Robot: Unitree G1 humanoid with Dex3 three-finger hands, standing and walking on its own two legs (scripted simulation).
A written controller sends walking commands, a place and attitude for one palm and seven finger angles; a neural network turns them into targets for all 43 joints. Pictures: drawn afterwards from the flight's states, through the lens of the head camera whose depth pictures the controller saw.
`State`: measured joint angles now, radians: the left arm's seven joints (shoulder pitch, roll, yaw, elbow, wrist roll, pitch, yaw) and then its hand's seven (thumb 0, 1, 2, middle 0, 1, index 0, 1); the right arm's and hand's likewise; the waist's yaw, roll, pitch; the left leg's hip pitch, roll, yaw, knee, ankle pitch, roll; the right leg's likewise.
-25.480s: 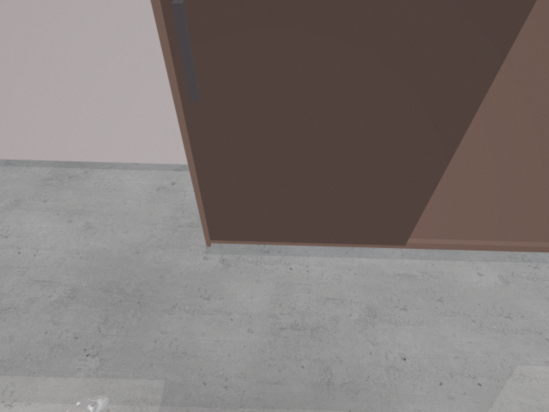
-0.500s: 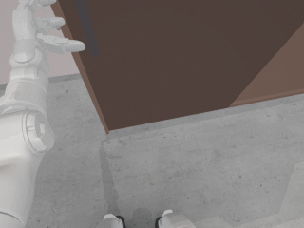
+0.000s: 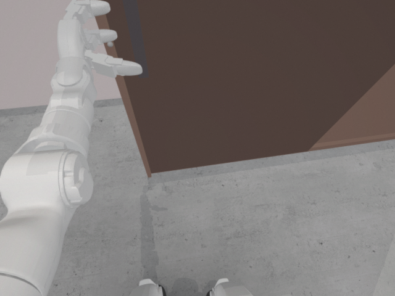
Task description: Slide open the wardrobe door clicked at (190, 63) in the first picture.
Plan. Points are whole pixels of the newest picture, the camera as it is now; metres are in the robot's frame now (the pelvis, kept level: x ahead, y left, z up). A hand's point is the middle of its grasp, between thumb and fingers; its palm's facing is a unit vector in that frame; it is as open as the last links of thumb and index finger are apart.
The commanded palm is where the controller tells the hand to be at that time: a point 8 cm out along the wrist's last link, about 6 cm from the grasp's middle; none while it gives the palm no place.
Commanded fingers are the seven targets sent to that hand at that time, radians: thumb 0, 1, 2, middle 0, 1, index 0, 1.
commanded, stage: feel for the door with the fingertips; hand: left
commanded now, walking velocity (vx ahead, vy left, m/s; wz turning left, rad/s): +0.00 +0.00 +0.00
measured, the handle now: (134, 21) +0.62 +0.05 +0.15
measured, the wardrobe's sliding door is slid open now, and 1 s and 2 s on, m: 0.00 0.00 0.00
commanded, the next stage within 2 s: slide the fingers in behind the handle in 0.84 s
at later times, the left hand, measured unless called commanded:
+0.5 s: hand (122, 35) +0.58 +0.07 +0.16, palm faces +0.05 -1.00 -0.01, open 13.9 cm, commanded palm +0.55 +0.12 +0.15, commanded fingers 0.00 -0.50 0.30 -0.30 -1.20 -0.30 -1.20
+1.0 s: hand (121, 32) +0.58 +0.07 +0.16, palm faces +0.05 -1.00 -0.01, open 13.8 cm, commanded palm +0.56 +0.12 +0.15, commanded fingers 0.00 -0.50 0.30 -0.30 -1.20 -0.30 -1.20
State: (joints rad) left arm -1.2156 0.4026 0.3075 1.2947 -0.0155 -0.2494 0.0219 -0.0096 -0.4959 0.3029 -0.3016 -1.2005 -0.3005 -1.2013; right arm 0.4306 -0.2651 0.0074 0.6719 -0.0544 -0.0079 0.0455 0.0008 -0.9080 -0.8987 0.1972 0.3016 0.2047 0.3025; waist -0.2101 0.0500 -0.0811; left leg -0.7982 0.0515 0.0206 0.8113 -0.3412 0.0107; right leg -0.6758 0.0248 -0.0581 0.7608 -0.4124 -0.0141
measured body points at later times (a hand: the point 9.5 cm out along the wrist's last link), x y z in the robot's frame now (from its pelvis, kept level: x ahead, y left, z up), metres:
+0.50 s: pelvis +0.00 -0.01 +0.00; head +0.12 -0.02 +0.43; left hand +0.57 +0.13 +0.16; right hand -0.09 -0.26 -0.11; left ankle +0.02 +0.11 -0.70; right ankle -0.04 -0.11 -0.70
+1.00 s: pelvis +0.00 -0.01 +0.00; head +0.13 +0.00 +0.43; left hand +0.57 +0.13 +0.16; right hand -0.08 -0.26 -0.11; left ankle +0.02 +0.11 -0.70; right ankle -0.04 -0.11 -0.70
